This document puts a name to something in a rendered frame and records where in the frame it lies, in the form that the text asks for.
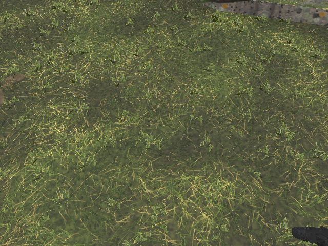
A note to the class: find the right robot hand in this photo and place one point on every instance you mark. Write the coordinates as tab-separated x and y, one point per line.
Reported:
318	236

